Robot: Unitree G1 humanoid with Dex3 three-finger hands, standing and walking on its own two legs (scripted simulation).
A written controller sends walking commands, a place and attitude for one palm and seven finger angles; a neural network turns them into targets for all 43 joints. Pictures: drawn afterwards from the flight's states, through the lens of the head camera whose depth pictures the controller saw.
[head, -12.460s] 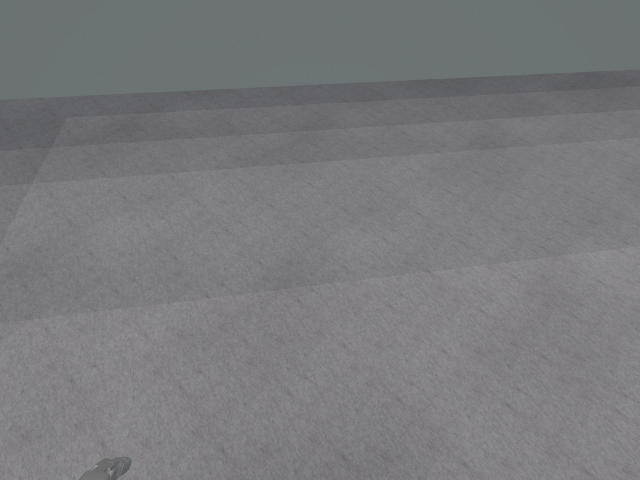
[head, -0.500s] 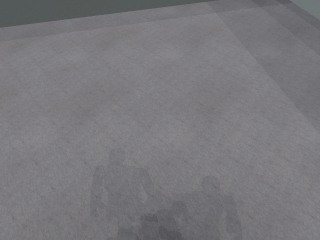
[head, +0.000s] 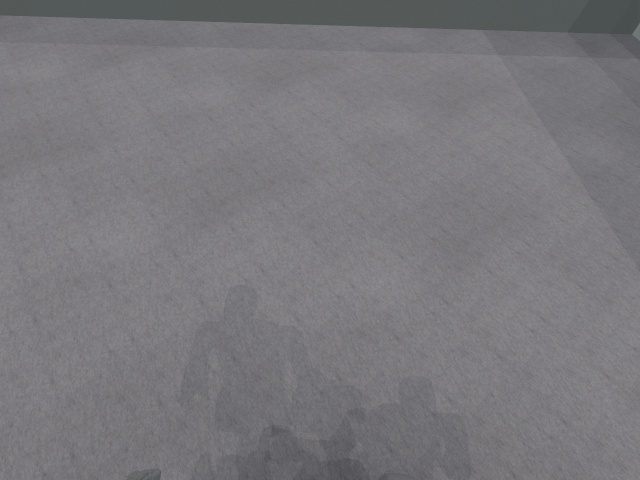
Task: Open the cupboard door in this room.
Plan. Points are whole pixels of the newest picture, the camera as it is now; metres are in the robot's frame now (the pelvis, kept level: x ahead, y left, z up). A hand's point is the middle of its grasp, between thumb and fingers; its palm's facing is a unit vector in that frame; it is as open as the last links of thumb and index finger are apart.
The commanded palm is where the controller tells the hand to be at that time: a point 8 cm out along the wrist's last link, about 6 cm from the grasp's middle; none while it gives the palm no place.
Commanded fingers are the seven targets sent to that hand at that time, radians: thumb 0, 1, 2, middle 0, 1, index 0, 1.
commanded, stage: turn or walk to find it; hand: left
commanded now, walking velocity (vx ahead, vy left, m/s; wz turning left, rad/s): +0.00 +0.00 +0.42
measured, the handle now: out of the picture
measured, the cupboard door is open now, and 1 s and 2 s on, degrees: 0 0 0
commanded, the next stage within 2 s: none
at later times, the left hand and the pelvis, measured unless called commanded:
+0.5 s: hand out of the picture -0.02 +0.15 -0.16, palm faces +0.25 -0.93 -0.26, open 7.4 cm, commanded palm none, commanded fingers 0.00 0.90 0.90 -0.20 -0.30 -0.20 -0.30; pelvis -0.03 -0.04 +0.00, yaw +14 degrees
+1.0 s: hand out of the picture -0.07 +0.22 -0.17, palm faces +0.43 -0.87 -0.25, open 7.4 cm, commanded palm none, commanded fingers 0.00 0.90 0.90 -0.20 -0.30 -0.20 -0.30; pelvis -0.06 +0.00 +0.00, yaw +25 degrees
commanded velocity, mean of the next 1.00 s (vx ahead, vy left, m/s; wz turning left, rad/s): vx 0.00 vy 0.00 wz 0.42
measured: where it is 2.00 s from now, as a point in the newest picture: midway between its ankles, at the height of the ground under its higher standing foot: outside the picture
